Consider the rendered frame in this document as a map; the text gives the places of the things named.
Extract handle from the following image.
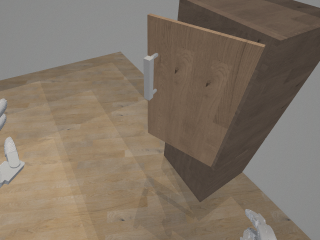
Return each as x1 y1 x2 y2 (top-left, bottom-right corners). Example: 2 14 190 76
143 53 158 101

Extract cupboard door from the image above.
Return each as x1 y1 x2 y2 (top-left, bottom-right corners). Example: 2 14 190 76
147 13 265 167

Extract robot left hand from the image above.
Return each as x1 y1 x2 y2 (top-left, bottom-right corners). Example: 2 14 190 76
0 98 25 188

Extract robot right hand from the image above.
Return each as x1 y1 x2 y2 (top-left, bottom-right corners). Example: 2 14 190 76
240 209 277 240

